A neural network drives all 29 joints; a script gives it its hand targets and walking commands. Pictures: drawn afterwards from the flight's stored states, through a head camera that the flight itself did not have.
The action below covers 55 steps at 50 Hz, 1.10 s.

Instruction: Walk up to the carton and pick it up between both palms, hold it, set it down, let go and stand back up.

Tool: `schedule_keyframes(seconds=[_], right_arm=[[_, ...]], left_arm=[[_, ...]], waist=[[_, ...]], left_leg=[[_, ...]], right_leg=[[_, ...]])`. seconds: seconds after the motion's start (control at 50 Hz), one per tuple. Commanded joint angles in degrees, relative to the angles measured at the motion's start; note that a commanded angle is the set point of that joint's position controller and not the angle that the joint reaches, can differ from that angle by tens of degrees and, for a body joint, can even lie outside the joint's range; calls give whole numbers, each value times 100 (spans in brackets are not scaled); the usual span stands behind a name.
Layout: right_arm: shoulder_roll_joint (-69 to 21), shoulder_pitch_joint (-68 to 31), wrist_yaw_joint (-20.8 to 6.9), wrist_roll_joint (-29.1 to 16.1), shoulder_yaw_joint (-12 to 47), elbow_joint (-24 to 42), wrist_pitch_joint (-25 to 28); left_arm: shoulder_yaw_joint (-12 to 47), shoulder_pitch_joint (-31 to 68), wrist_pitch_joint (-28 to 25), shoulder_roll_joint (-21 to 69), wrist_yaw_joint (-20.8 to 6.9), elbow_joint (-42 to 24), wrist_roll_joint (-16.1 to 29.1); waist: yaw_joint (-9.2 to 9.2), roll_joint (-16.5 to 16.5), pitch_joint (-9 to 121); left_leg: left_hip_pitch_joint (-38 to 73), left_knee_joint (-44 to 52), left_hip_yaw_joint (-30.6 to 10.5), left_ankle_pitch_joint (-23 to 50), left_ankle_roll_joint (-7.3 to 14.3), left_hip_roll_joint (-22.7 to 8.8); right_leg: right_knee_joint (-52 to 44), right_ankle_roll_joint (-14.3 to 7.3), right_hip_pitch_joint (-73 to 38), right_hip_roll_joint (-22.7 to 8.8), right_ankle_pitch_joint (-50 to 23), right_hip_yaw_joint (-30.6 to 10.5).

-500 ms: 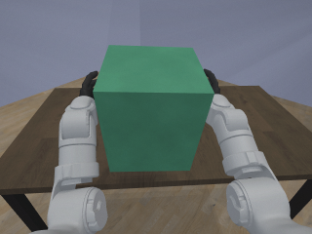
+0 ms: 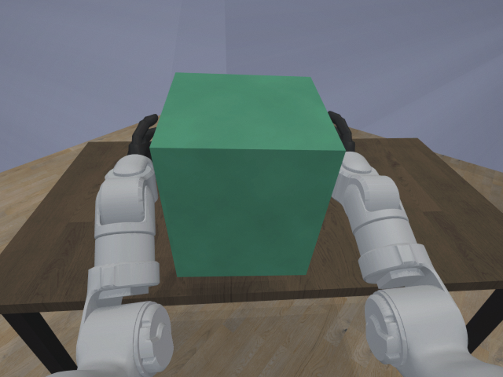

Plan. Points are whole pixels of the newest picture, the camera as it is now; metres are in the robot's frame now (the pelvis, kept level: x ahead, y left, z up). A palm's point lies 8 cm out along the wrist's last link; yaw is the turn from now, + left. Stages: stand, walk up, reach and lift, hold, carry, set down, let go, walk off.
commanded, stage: hold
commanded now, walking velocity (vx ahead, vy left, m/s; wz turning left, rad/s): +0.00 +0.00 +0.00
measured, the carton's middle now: (243, 177) +0.38 +0.00 +0.21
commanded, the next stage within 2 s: set down in 0.84 s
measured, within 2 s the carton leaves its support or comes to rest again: neither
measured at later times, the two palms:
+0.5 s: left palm (141, 163) +0.37 +0.15 +0.24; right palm (340, 160) +0.37 -0.15 +0.24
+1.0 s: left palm (143, 164) +0.37 +0.15 +0.24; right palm (341, 159) +0.37 -0.15 +0.24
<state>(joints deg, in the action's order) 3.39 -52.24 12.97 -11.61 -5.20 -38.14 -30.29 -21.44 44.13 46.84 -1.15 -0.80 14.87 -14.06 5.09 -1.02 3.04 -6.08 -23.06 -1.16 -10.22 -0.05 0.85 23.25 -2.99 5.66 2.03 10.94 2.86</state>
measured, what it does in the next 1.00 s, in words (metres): stands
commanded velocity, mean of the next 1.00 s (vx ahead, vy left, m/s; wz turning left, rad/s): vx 0.00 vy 0.00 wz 0.00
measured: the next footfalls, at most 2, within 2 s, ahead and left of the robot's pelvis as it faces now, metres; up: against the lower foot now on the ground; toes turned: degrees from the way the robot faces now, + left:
none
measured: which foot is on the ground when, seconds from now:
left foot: down 0.00-1.00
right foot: down 0.00-1.00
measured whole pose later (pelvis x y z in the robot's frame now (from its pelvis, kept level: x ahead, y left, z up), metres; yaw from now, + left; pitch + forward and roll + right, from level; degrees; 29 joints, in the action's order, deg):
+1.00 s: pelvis +0.00 +0.00 +0.00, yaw +0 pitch -7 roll +0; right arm 3.4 -52.2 13.1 -10.8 -5.4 -38.1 -29.8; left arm -21.4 44.1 44.1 -1.3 -1.3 17.1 -13.9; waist 5.1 -1.1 3.0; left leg -5.9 -23.1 -1.2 -10.3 0.0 0.9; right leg 23.2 -3.0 5.4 2.0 11.0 2.9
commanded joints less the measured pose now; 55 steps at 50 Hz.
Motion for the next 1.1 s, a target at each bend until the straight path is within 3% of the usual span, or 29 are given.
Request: schedule_keyframes(seconds=[0.0,0.04,0.1,0.12,0.14,0.16,0.18,0.22,0.28,0.3,0.34,0.38,0.44,0.46,0.5,0.56,0.58,0.66,0.76,0.78,0.8,0.82,0.84,0.86,0.9,0.96,0.98,1.0,1.08], right_arm=[[-3387,-4499,-818,-813,1819,1861,190],[-3445,-4580,-794,-865,1905,2178,226],[-3448,-4315,-786,-864,1872,1881,193],[-3502,-4453,-813,-827,1930,1884,192],[-3503,-4403,-789,-905,1981,2132,234],[-3463,-4500,-796,-858,1888,2019,229],[-3432,-4303,-781,-934,1948,2013,196],[-3413,-4519,-799,-821,1856,1924,211],[-3347,-4193,-770,-888,1909,2104,177],[-3365,-4334,-753,-893,1919,2077,172],[-3403,-4441,-758,-928,1904,2155,208],[-3461,-4464,-771,-964,1940,2140,191],[-3410,-4545,-762,-844,1857,2132,188],[-3446,-4424,-785,-867,1834,1996,183],[-3419,-4361,-788,-876,1897,1898,156],[-3398,-4377,-783,-807,1843,1827,154],[-3472,-4482,-784,-882,1910,2068,221],[-3415,-4449,-828,-826,1785,1814,192],[-3436,-4239,-762,-977,2038,2089,182],[-3339,-4432,-763,-883,1938,1974,166],[-3450,-4545,-795,-907,1944,2033,199],[-3376,-4516,-793,-864,1847,1995,208],[-3388,-4728,-775,-820,1814,1581,177],[-3470,-4977,-799,-753,1804,1767,325],[-3518,-4947,-837,-685,1782,1792,448],[-3567,-4963,-895,-441,1612,1630,729],[-3618,-4817,-942,-443,1660,1605,858],[-3520,-4876,-962,-230,1459,1647,1032],[-3426,-4509,-1112,290,1001,1227,1541]], left_arm=[[2810,4663,-404,2915,-760,-604,978],[2874,4565,-394,2965,-776,-728,1027],[2915,4658,-406,2955,-756,-811,986],[2826,4743,-444,2874,-751,-820,1041],[2960,4541,-425,2994,-751,-858,1059],[2970,4767,-447,2988,-740,-824,1084],[3014,4508,-394,3022,-737,-814,1052],[2860,4702,-421,2962,-762,-619,1007],[3089,4430,-384,2997,-746,-922,1116],[2956,4521,-402,2939,-763,-833,1094],[3046,4711,-406,3011,-775,-937,1118],[2956,4680,-402,2975,-746,-876,1091],[2833,4494,-376,2916,-778,-572,1034],[2880,4651,-411,2949,-766,-803,1040],[2670,4504,-388,2853,-783,-670,907],[2777,4593,-362,2833,-815,-596,905],[2884,4632,-393,2974,-805,-773,974],[2806,4674,-406,2949,-772,-624,1007],[2927,4477,-405,2918,-781,-974,1034],[2834,4549,-380,2832,-780,-675,972],[2834,4743,-408,2895,-776,-791,959],[2876,4665,-405,2906,-782,-693,1005],[2513,4739,-455,2730,-846,-103,960],[2452,4863,-536,2777,-856,-84,921],[2608,4957,-638,2938,-839,-217,1023],[2526,5067,-895,2958,-842,-197,928],[2580,5309,-1005,2987,-818,-498,898],[2612,5376,-1128,3045,-835,-468,852],[1966,4991,-1427,2781,-906,-150,308]], waist=[[-4,272,2160],[9,237,2385],[18,363,2193],[-83,213,2338],[-15,282,2452],[8,355,2435],[71,367,2369],[-6,243,2190],[149,362,2457],[82,262,2375],[113,464,2562],[6,305,2436],[18,225,2185],[46,334,2321],[-46,232,2259],[-37,298,2105],[-12,322,2328],[5,294,2163],[-9,313,2494],[-22,297,2165],[-73,317,2309],[-9,374,2387],[-39,-60,1891],[-141,-27,1965],[-67,39,2169],[-161,159,2163],[-171,286,2494],[-74,291,2459],[-312,110,2138]], left_leg=[[47,562,-60,411,26,42],[170,531,-65,618,26,47],[101,575,-53,397,1,44],[110,576,-34,437,39,63],[173,509,-42,625,22,73],[171,540,-59,519,-14,56],[217,499,-68,690,-10,53],[103,549,-63,466,4,36],[324,464,-70,816,-73,37],[214,508,-61,675,-13,57],[196,471,-34,730,-81,91],[138,530,-64,570,-8,80],[16,533,-83,462,34,51],[90,546,-70,527,3,54],[152,525,-29,588,53,95],[51,599,-36,371,33,60],[113,545,-52,517,7,68],[-21,613,-86,260,27,25],[270,455,-22,854,-4,81],[54,523,-63,559,5,66],[76,523,-50,486,22,58],[104,521,-33,510,-10,67],[-86,756,13,-19,182,122],[-178,799,57,-142,190,156],[-120,756,-7,26,142,97],[-53,824,22,-86,127,80],[196,723,-2,204,82,63],[285,724,-8,164,25,33],[310,756,66,228,148,4]], right_leg=[[-748,455,-1017,22,-813,-230],[-733,505,-1160,3,-1007,-233],[-710,503,-1034,-10,-784,-256],[-709,508,-1051,17,-817,-228],[-700,515,-1110,12,-1047,-253],[-712,494,-1049,4,-883,-240],[-675,490,-1127,31,-1186,-231],[-751,462,-1012,43,-797,-232],[-686,477,-1194,51,-1330,-254],[-719,498,-1154,36,-1132,-253],[-648,509,-1274,29,-1224,-197],[-697,505,-1171,33,-1029,-222],[-742,504,-1089,-11,-935,-264],[-704,494,-1122,4,-983,-245],[-742,507,-1169,0,-1005,-246],[-738,495,-1100,-15,-784,-248],[-702,501,-1143,0,-914,-227],[-721,451,-1042,23,-673,-235],[-658,544,-1296,6,-1327,-255],[-719,513,-1123,17,-940,-255],[-713,486,-1137,18,-840,-243],[-710,483,-1145,5,-881,-237],[-869,542,-1285,35,-648,-297],[-835,543,-1303,28,-480,-254],[-745,515,-1288,37,-679,-210],[-800,476,-1159,0,-379,-179],[-728,453,-1118,15,-580,-152],[-744,458,-976,8,-478,-72],[-740,467,-1119,-103,-342,7]])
